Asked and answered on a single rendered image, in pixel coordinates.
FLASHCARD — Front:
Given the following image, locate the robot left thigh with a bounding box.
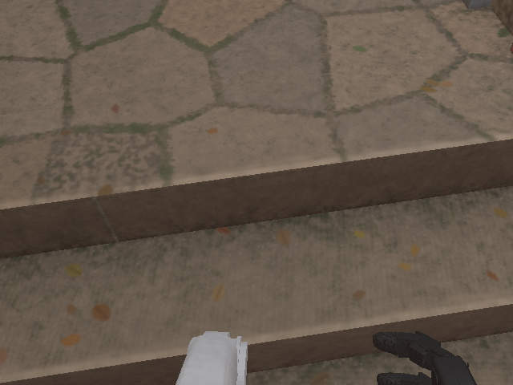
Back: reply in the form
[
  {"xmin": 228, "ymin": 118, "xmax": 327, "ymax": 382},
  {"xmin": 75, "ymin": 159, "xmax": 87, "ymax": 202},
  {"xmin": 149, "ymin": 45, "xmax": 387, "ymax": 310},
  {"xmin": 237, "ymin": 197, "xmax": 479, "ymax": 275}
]
[{"xmin": 176, "ymin": 331, "xmax": 248, "ymax": 385}]

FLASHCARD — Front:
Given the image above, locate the right robot hand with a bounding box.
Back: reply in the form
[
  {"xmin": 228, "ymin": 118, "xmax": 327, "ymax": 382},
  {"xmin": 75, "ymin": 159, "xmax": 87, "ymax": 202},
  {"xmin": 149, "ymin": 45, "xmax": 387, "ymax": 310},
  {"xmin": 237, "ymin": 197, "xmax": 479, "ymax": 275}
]
[{"xmin": 373, "ymin": 331, "xmax": 477, "ymax": 385}]

